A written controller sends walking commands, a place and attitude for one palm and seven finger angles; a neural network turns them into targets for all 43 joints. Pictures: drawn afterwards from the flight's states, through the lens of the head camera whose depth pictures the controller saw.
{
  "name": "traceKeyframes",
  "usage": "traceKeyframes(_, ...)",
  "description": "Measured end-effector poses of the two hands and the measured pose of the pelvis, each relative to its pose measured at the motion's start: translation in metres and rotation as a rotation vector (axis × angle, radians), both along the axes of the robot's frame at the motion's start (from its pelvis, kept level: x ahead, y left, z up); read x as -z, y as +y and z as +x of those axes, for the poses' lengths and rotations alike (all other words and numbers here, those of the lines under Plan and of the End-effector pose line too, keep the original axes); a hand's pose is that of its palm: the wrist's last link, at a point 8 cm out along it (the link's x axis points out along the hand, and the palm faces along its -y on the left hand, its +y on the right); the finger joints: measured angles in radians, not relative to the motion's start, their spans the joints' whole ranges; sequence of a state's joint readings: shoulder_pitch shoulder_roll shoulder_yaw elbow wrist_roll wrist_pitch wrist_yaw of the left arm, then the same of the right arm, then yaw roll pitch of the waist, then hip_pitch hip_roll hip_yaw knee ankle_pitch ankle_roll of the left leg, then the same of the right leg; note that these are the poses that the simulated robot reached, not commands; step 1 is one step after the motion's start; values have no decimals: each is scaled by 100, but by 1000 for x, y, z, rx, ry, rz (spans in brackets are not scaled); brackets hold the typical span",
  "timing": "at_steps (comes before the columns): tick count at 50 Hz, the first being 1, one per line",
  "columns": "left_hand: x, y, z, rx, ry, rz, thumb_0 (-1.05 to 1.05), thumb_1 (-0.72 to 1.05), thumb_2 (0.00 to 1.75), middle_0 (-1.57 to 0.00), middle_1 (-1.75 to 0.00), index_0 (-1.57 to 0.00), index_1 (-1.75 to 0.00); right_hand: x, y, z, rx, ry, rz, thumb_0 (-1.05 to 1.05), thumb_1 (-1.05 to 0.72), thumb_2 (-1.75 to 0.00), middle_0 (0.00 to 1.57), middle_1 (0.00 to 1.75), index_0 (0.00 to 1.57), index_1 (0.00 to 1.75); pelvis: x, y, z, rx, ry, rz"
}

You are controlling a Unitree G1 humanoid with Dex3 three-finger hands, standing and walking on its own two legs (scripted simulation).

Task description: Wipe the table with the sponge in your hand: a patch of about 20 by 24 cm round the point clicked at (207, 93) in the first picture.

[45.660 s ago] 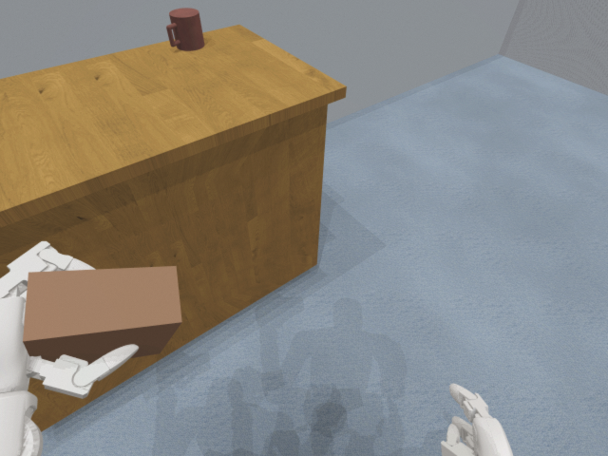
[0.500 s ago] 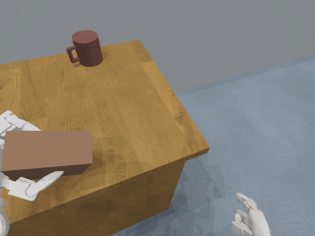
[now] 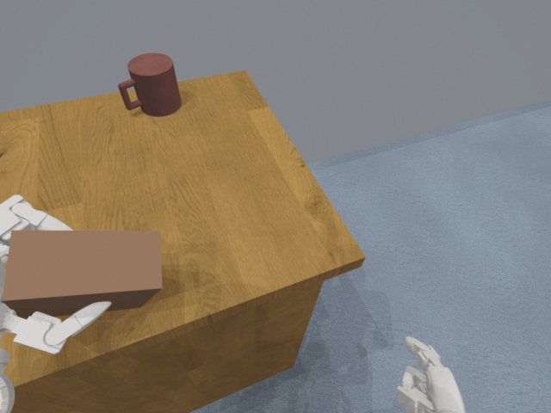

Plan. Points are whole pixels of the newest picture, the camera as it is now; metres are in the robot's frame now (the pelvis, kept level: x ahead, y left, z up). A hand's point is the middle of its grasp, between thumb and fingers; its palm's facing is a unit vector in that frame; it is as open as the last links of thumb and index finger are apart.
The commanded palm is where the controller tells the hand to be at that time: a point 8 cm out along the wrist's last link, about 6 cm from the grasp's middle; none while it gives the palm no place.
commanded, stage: shuffle to correct the standing spot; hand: left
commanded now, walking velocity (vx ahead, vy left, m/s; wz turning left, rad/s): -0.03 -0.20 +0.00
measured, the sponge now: (110, 275) +0.23 +0.20 +0.14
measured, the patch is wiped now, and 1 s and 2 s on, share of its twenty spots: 0.00 0.00 0.00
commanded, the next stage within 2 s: none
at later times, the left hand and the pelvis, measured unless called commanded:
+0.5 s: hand (55, 272) +0.22 +0.24 +0.17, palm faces +0.35 -0.85 -0.39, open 9.9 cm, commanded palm +0.16 +0.28 +0.18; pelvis +0.00 +0.00 +0.00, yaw +0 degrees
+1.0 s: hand (56, 280) +0.21 +0.24 +0.17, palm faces +0.37 -0.85 -0.39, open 9.9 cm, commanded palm +0.15 +0.27 +0.18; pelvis +0.00 -0.01 +0.00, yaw +0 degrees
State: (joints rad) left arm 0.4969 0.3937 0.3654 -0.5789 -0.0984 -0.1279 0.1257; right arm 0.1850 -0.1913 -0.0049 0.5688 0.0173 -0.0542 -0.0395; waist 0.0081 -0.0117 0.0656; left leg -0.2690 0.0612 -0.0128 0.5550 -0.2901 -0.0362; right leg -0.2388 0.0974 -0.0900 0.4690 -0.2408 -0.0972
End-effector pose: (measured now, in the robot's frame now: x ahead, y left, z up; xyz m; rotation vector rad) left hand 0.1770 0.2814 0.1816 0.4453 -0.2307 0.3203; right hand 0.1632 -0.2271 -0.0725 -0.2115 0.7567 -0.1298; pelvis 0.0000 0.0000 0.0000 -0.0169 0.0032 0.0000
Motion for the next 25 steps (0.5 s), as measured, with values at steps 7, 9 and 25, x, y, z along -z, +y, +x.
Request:
traceKeyframes(7, 0, 1, -1, -4, 3, 0, -1, -49, 106, -76, -136, -76, -137, 0, 1, -2, -2, 5, 0, 1, -90, -90, 21, 30, 20, 30, -1, 0, -1, -3, -2, 0)
traceKeyframes(9, 0, 1, -1, -4, 4, 0, -1, -49, 106, -76, -136, -76, -137, 0, 0, -2, 0, 5, 1, 1, -90, -90, 21, 30, 20, 30, -1, 0, -2, -2, -3, 0)
traceKeyframes(25, 0, 1, 2, -2, 8, 0, -1, -49, 106, -76, -136, -76, -137, 2, -3, -6, 15, 24, -8, 1, -90, -90, 21, 30, 20, 30, -1, 1, 1, -4, 0, 1)
